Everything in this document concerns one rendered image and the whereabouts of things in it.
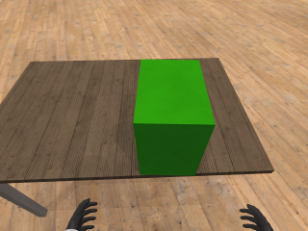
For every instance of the table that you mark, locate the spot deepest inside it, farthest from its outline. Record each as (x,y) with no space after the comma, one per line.
(74,121)

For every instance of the carton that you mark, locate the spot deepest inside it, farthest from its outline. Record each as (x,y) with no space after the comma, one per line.
(173,118)

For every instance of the right robot hand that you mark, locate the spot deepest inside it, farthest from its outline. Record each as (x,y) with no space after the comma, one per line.
(258,218)

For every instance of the left robot hand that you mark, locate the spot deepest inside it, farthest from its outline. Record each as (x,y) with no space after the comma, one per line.
(77,220)

